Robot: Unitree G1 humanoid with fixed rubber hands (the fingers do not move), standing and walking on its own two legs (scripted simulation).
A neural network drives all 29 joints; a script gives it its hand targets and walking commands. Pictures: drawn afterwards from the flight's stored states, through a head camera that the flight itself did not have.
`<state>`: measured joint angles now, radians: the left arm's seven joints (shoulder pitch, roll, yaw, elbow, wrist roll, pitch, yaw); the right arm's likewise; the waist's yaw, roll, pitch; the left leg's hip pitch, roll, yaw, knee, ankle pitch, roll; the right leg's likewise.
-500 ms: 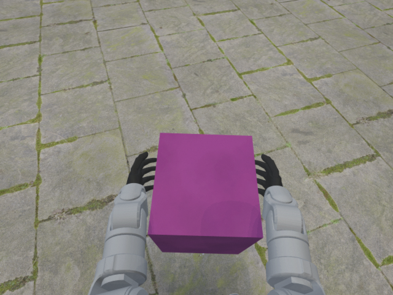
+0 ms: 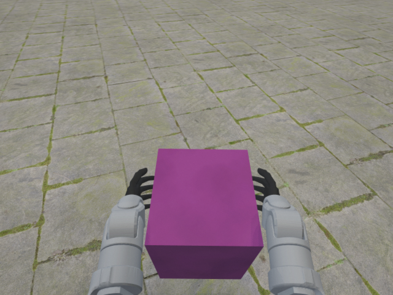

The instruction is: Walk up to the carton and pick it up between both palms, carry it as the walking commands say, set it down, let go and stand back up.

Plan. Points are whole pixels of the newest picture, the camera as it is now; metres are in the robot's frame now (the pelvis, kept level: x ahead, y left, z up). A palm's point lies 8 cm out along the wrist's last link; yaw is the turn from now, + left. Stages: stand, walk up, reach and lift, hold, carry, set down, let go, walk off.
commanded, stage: reach and lift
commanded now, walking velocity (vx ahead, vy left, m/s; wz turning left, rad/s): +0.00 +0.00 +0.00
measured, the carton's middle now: (201, 217) +0.31 -0.02 -0.03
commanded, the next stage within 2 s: hold in 1.24 s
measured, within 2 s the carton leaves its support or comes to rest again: neither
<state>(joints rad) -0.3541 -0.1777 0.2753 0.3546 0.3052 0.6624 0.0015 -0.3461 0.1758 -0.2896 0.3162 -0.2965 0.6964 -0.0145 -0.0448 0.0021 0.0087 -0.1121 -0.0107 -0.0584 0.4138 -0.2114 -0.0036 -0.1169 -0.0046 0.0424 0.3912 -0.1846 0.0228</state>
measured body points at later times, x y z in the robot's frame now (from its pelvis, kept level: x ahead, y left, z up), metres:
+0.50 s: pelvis -0.01 +0.00 +0.00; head -0.04 +0.00 +0.45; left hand +0.31 +0.14 +0.05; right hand +0.31 -0.15 +0.04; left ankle +0.02 +0.12 -0.74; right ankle +0.02 -0.13 -0.74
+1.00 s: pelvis +0.00 -0.01 +0.00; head -0.04 +0.00 +0.45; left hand +0.31 +0.14 +0.04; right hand +0.31 -0.15 +0.04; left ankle +0.02 +0.12 -0.74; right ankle +0.02 -0.13 -0.74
